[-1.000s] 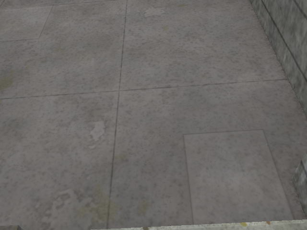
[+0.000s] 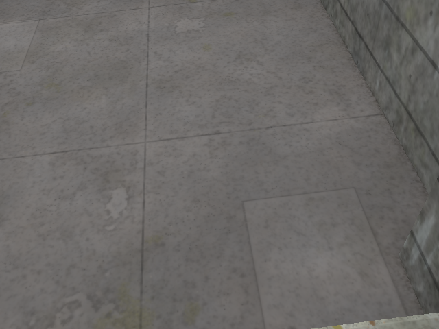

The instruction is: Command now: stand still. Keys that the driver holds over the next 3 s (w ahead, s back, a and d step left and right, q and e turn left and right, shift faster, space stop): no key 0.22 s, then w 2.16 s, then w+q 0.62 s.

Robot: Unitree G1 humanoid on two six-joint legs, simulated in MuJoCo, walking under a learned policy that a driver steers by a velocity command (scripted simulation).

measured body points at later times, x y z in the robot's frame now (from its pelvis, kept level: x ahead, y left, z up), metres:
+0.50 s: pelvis +0.09 +0.04 +0.01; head +0.10 +0.04 +0.46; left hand +0.13 +0.29 -0.13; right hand +0.11 -0.22 -0.13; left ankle +0.07 +0.16 -0.72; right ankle +0.06 -0.05 -0.72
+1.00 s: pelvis +0.36 +0.11 -0.15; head +0.37 +0.11 +0.30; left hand +0.35 +0.37 -0.30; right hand +0.47 -0.15 -0.27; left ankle +0.37 +0.20 -0.88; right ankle +0.17 -0.06 -0.61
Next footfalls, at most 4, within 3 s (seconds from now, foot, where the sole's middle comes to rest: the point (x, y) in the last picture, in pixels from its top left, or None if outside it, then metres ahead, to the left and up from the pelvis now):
0.20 left None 0.11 0.16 -0.76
0.94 left None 0.41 0.20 -0.92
1.42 right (258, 288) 0.79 -0.06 -1.08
1.90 left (207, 223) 1.11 0.15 -1.08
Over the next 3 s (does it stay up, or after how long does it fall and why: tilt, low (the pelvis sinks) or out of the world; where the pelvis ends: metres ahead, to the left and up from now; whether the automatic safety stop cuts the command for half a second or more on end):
stays up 1.49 0.06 -0.32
